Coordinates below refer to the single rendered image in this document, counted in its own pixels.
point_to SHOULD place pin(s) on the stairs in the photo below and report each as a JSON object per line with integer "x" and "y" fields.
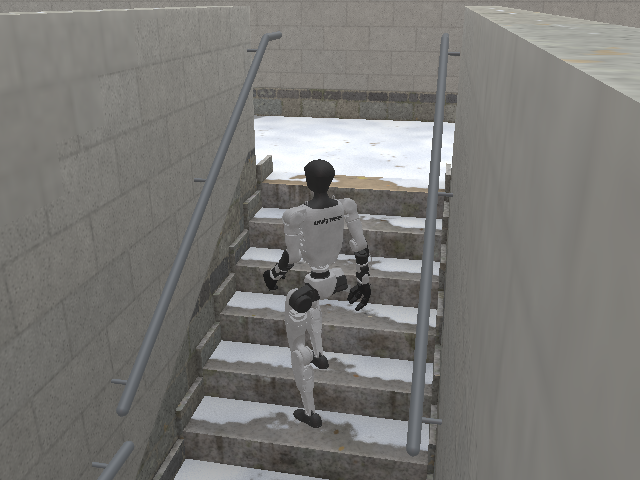
{"x": 244, "y": 427}

